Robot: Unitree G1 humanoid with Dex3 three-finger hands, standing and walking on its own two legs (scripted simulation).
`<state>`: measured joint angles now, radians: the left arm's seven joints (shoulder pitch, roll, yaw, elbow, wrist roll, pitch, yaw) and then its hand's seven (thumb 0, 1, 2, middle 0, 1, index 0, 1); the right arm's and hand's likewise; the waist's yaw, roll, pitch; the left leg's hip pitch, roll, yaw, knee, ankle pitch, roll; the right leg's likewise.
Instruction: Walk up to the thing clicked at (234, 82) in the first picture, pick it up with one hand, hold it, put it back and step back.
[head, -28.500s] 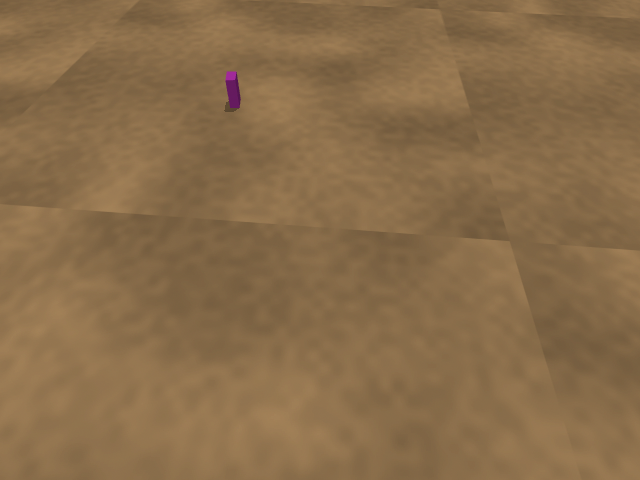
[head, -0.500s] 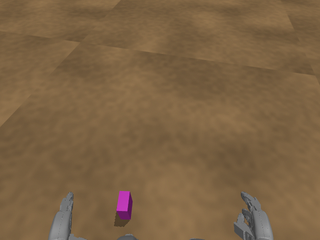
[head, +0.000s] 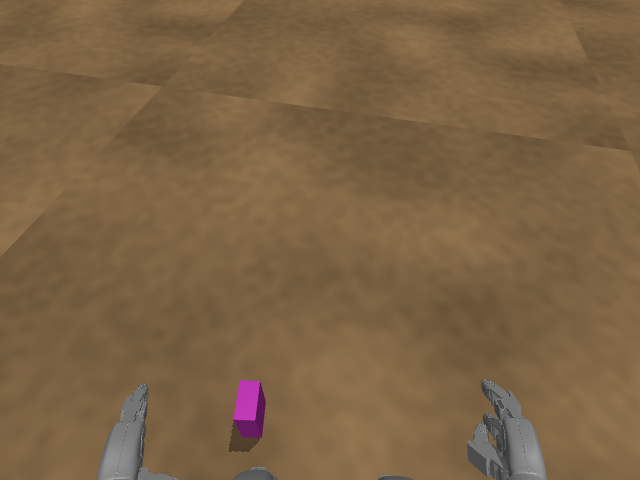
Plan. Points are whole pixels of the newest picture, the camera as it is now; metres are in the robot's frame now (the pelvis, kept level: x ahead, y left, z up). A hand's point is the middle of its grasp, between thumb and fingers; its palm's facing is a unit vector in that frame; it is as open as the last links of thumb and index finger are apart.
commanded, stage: home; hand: left
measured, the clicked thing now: (251, 409) +0.39 +0.18 -0.64
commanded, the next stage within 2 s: stand in 0.68 s
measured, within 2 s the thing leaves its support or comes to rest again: neither
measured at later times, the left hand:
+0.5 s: hand (173, 456) +0.17 +0.19 -0.06, palm faces +0.10 -0.96 -0.27, open 17.5 cm
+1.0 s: hand (173, 453) +0.17 +0.19 -0.06, palm faces +0.10 -0.96 -0.27, open 15.1 cm
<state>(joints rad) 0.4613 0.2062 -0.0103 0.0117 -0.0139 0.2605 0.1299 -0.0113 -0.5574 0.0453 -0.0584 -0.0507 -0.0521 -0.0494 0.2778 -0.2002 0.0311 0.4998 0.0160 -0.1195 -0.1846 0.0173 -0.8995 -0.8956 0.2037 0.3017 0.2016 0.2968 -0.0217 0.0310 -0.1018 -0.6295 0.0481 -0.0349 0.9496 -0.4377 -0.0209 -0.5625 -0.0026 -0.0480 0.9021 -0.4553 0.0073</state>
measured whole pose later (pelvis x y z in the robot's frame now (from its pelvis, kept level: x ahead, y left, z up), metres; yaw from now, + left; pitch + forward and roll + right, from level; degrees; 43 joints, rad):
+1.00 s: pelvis +0.01 +0.01 +0.00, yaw +0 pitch +7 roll -2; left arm 0.46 0.21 -0.01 0.02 -0.01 0.26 0.13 -0.01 -0.24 0.36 -0.16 -0.21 -0.15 -0.21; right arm 0.28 -0.20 0.03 0.51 0.01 -0.13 -0.19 0.02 -0.90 -0.89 0.20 0.30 0.20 0.30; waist -0.02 0.03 -0.10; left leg -0.62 0.05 -0.03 0.95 -0.45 -0.01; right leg -0.55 -0.01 -0.04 0.89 -0.46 0.02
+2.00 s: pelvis -0.01 +0.01 +0.06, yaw +1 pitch -4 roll +0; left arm 0.17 0.33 0.01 1.16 0.03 -0.01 0.01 0.00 0.90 0.90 -0.21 -0.30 -0.20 -0.30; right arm 0.15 -0.32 -0.02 1.13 -0.02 0.01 0.00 0.01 -0.90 -0.89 0.20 0.30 0.20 0.30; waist 0.01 0.02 0.06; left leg -0.18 0.00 -0.02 0.40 -0.16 0.00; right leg -0.13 -0.04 -0.04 0.39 -0.20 0.03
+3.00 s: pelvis +0.02 +0.01 +0.06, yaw +1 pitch -3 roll +0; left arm 0.10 0.33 0.01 1.16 0.02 -0.01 0.00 0.00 0.90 0.90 -0.21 -0.30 -0.20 -0.30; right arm 0.10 -0.33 -0.01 1.15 -0.01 -0.01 -0.01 0.01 -0.90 -0.89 0.20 0.30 0.20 0.30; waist 0.00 0.00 0.05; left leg -0.12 0.01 -0.01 0.33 -0.16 -0.01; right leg -0.06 -0.04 -0.04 0.30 -0.19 0.02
